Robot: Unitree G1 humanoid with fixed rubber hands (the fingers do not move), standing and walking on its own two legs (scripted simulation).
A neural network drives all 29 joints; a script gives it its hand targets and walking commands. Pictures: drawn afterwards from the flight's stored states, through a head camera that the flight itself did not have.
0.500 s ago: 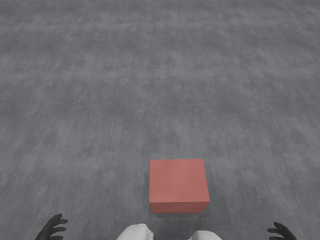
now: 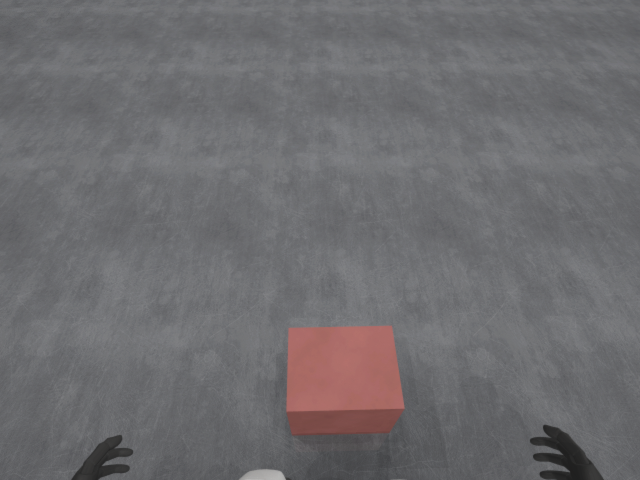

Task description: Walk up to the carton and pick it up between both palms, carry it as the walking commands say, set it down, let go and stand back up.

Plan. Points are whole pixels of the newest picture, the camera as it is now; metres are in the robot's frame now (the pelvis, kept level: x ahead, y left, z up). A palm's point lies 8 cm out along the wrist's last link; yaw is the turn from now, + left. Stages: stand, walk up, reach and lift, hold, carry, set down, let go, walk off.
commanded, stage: walk up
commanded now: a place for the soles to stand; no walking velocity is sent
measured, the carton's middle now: (340, 382) +0.43 -0.04 -0.64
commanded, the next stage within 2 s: reach and lift in 1.44 s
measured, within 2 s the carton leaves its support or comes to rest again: neither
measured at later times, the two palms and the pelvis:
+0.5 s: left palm out of the picture +0.12 +0.31 -0.10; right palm out of the picture +0.12 -0.31 -0.10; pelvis +0.01 +0.00 +0.00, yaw -1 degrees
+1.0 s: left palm (95, 475) +0.14 +0.31 -0.10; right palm (577, 466) +0.15 -0.30 -0.09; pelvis +0.03 +0.00 +0.01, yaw -2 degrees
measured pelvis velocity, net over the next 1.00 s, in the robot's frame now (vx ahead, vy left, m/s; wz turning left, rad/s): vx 0.03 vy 0.00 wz -0.03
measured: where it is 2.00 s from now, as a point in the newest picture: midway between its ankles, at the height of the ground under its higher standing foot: outside the picture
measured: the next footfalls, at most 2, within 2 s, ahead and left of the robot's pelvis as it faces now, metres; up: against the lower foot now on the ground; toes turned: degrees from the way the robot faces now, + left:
none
